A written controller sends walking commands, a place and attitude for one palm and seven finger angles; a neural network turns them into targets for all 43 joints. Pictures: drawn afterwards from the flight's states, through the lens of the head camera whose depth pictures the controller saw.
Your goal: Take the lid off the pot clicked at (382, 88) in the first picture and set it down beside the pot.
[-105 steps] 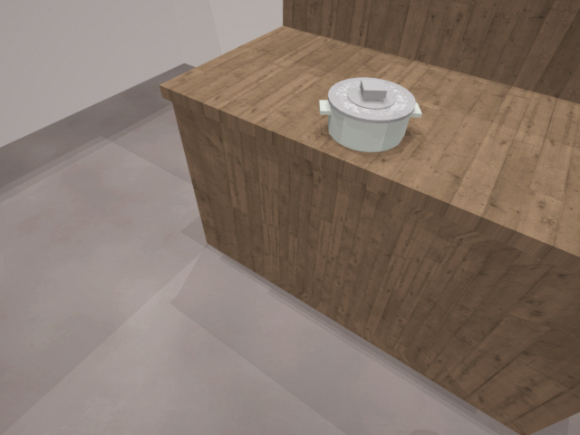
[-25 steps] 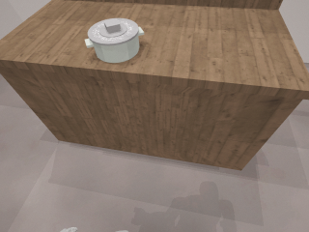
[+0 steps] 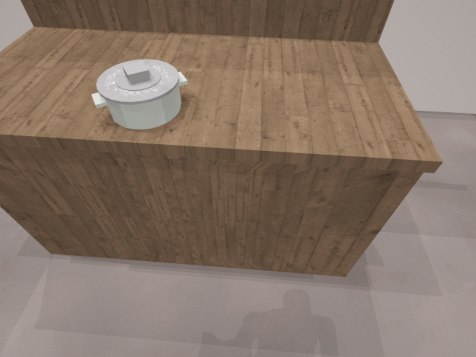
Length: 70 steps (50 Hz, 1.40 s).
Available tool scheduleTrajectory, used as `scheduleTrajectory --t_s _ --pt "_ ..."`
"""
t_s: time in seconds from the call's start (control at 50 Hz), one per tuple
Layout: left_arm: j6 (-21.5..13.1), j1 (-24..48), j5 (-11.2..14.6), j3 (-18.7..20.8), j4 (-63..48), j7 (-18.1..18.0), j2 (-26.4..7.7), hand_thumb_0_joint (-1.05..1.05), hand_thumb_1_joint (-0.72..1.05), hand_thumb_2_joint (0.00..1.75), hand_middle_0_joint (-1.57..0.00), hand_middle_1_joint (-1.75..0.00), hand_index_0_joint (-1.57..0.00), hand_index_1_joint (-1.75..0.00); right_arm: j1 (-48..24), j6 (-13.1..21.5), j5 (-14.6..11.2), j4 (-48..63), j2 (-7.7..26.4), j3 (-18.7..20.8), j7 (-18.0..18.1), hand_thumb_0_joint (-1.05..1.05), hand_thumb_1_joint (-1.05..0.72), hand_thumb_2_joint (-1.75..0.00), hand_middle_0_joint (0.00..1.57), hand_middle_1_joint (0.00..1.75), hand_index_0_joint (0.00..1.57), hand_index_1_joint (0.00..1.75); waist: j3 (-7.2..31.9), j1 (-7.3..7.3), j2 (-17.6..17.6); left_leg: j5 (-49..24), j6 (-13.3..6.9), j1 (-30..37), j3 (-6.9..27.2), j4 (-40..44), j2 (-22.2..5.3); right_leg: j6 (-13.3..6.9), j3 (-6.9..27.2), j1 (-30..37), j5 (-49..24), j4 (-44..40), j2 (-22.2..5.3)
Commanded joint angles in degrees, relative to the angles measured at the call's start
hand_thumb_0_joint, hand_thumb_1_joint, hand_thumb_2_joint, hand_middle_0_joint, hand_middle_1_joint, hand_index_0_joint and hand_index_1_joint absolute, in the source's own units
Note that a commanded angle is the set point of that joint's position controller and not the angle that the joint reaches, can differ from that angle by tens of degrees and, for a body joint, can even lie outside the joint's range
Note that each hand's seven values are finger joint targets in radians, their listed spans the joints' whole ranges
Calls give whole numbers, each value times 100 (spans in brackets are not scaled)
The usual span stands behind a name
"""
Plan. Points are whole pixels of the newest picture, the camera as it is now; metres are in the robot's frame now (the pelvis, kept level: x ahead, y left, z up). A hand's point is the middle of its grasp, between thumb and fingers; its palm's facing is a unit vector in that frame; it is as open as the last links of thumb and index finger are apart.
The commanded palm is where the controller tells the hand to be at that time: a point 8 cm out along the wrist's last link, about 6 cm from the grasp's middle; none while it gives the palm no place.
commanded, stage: take the last steps up to it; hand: left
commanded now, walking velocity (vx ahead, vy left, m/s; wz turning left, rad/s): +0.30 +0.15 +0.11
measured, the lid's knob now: (136, 71) +0.73 +0.27 +0.11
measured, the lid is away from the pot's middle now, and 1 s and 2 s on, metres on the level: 0.00 0.00 0.00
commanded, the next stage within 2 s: come to a stop and stand still in 0.48 s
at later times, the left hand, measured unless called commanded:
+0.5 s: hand out of the picture +0.12 +0.27 -0.19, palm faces +0.11 -0.97 -0.21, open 7.4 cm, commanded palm none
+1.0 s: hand (101, 294) +0.28 +0.31 -0.18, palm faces +0.06 -0.97 -0.23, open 7.3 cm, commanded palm none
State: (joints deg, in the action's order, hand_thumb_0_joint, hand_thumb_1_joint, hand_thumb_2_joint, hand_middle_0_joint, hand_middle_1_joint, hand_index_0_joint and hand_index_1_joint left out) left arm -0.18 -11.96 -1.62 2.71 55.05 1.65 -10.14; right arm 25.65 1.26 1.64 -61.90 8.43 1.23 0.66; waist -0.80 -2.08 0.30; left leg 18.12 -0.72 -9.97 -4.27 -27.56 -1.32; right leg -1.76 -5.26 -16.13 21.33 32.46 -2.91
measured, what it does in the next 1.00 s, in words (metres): walks ahead: left foot, then right foot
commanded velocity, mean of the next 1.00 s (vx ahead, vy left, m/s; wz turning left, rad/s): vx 0.03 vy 0.03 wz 0.00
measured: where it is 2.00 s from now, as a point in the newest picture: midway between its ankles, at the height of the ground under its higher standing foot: outside the picture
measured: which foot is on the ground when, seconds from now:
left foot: down 0.00-0.00, up 0.02-0.34, down 0.36-1.00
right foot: down 0.00-0.36, up 0.38-0.62, down 0.64-0.90, up 0.92-1.00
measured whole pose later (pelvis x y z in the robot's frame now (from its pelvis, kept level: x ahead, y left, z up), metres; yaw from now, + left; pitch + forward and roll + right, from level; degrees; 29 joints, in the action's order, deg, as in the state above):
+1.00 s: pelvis +0.23 +0.12 +0.00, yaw +2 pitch +0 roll +0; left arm 3.3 -10.0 -0.7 3.2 57.6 -1.9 -11.9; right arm 10.9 -1.1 1.6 -59.0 8.0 2.0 2.5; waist -5.1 -0.5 2.0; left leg 15.0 -0.7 -15.0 -3.9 -29.9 -1.6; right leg 0.2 -1.1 -21.0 28.1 49.6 -0.6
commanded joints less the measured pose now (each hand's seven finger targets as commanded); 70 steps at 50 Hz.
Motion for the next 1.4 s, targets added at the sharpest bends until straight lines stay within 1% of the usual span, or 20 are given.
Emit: scheduleTrajectory --t_s 0.0,0.1,0.26,0.3,0.32,0.34,0.38,0.46,0.58,0.62,0.64,0.7,0.78,0.9,1.1,1.14,1.16,1.22,1.28,1.38 --pt "-183 -1870 59 381 283 -230 -1358 0 90 90 -20 -30 -20 -30 -778 110 10 720 652 190 -23 0 -90 -90 20 30 20 30 -338 950 913 1502 -89 -3342 286 -2775 -100 -1136 3495 2050 1671 -2611 -2681" --pt "-375 -770 9 247 169 -301 -630 0 90 90 -20 -30 -20 -30 -546 -11 8 455 377 247 -181 0 -90 -90 20 30 20 30 -634 175 778 -151 88 -2713 324 -3136 -604 -741 1263 715 -339 -2427 -1763" --pt "-345 -922 -30 310 428 -269 -1000 0 90 90 -20 -30 -20 -30 -892 106 -58 731 371 212 -307 0 -90 -90 20 30 20 30 -466 156 948 -610 31 -941 -387 -759 -176 -345 250 426 -1471 -1558 -1435" --pt "-272 -957 -19 270 423 -239 -852 0 90 90 -20 -30 -20 -30 68 155 -3 458 796 294 -213 0 -90 -90 20 30 20 30 6 -273 111 -617 -38 685 -464 -151 18 -168 -147 -62 -1718 118 -989" --pt "-226 -1187 54 225 338 -207 -545 0 90 90 -20 -30 -20 -30 629 196 94 370 1463 437 -111 0 -90 -90 20 30 20 30 516 -408 -1314 -822 -460 1614 1121 240 -1166 72 -543 -990 -257 1846 -282" --pt "-242 -985 79 163 127 -194 -308 0 90 90 -20 -30 -20 -30 932 147 42 330 1762 477 -29 0 -90 -90 20 30 20 30 722 -475 -2014 -854 -1045 1790 2619 1062 -2054 109 -241 -1870 1551 3410 211" --pt "-261 -577 43 103 -32 -241 -236 0 90 90 -20 -30 -20 -30 98 126 11 545 1507 386 9 0 -90 -90 20 30 20 30 367 -269 -1337 117 -1399 822 2574 1290 -2193 -62 280 -2419 1126 4596 -223" --pt "-94 -987 27 77 209 -170 -93 0 90 90 -20 -30 -20 -30 -1151 198 3 755 841 171 33 0 -90 -90 20 30 20 30 -41 370 -895 -695 -998 -836 869 1468 -1431 80 197 -1177 312 2882 -564" --pt "-156 -1764 -47 48 376 -266 -145 0 90 90 -20 -30 -20 -30 -1330 49 -47 722 682 172 -22 0 -90 -90 20 30 20 30 -86 764 364 -11 -604 -1676 211 207 -805 199 -70 1046 -989 -193 -160" --pt "-227 -1536 -12 96 221 -357 -884 0 90 90 -20 -30 -20 -30 -1202 -38 -106 850 376 106 -5 0 -90 -90 20 30 20 30 -256 491 1749 1211 105 -1928 -176 -1368 -10 -645 2711 600 -1776 -1936 -2230" --pt "-213 -1244 8 61 132 -365 -892 0 90 90 -20 -30 -20 -30 -1224 -80 -76 751 415 94 21 0 -90 -90 20 30 20 30 -128 430 894 1272 134 -1437 151 -1774 -95 -1013 2561 233 -2289 -1858 -2231" --pt "-204 -543 20 30 122 -427 -699 0 90 90 -20 -30 -20 -30 -1078 -181 -152 446 371 123 79 0 -90 -90 20 30 20 30 63 191 1142 1079 201 -1201 309 -1941 -161 -1030 1370 506 -4927 -1084 -1605" --pt "-40 -398 55 136 150 -434 -928 0 90 90 -20 -30 -20 -30 -996 -228 -151 313 340 156 110 0 -90 -90 20 30 20 30 394 200 769 150 298 -786 87 -531 -37 -834 824 1064 -5116 -464 -1269" --pt "238 -81 104 121 -109 -427 -602 0 90 90 -20 -30 -20 -30 -956 -165 -19 487 1090 270 226 0 -90 -90 20 30 20 30 149 60 -1294 -5074 -1051 -30 1791 795 -1899 242 462 -466 1118 1862 218" --pt "158 -359 120 56 91 -329 -446 0 90 90 -20 -30 -20 -30 -1135 -204 -29 471 1130 340 191 0 -90 -90 20 30 20 30 660 189 -947 -3525 -596 536 1107 337 -1239 225 408 426 -382 -506 218" --pt "-38 -805 5 2 73 -530 -711 0 90 90 -20 -30 -20 -30 -1430 -88 -225 845 1204 360 140 0 -90 -90 20 30 20 30 792 383 -51 -2761 2 388 385 -928 -865 261 988 501 -2585 -1457 -326" --pt "-56 -219 20 -18 -219 -503 -992 0 90 90 -20 -30 -20 -30 -1201 -135 -144 1076 757 265 12 0 -90 -90 20 30 20 30 385 10 496 -180 134 -636 157 -886 -238 -151 1442 354 -1697 -1326 -799" --pt "-157 -77 42 -4 -396 -506 -959 0 90 90 -20 -30 -20 -30 -1304 -251 -48 1160 695 228 -49 0 -90 -90 20 30 20 30 15 64 1322 459 108 -1162 289 -1657 -82 -653 1773 131 -1665 -1364 -951" --pt "-199 -52 54 -38 -443 -516 -927 0 90 90 -20 -30 -20 -30 -978 -114 -86 1038 506 135 -27 0 -90 -90 20 30 20 30 255 -31 408 -198 116 -446 198 -478 -49 -580 1350 348 -2933 -616 -775" --pt "-81 -502 111 -138 -286 -462 -746 0 90 90 -20 -30 -20 -30 -1183 -38 -73 958 807 56 36 0 -90 -90 20 30 20 30 -129 229 -436 -1393 -168 -426 871 90 -560 -65 915 143 -1004 -661 -59"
